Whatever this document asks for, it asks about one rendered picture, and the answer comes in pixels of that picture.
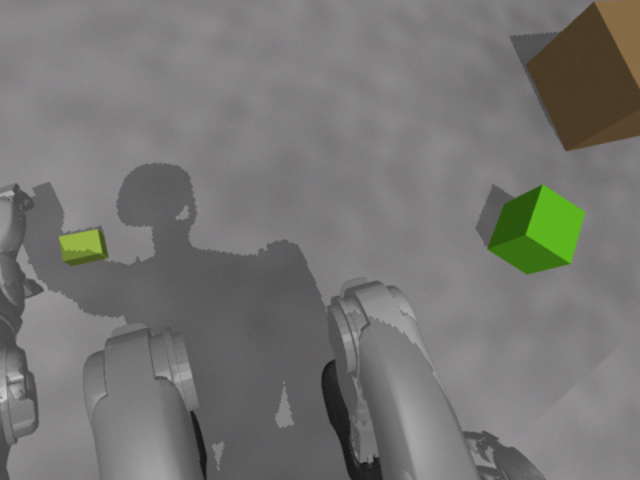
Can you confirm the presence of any right robot foot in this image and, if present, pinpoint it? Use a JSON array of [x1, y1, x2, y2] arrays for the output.
[[321, 360, 383, 480]]

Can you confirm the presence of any left robot arm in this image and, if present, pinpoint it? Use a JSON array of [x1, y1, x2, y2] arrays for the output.
[[0, 254, 39, 480]]

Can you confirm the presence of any right robot hand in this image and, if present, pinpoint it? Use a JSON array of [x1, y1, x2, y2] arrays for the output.
[[463, 431, 546, 480]]

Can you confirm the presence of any left robot hand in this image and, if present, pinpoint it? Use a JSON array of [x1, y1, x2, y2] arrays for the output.
[[0, 183, 44, 299]]

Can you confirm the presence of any left robot foot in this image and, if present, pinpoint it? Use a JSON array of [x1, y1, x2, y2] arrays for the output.
[[190, 411, 207, 480]]

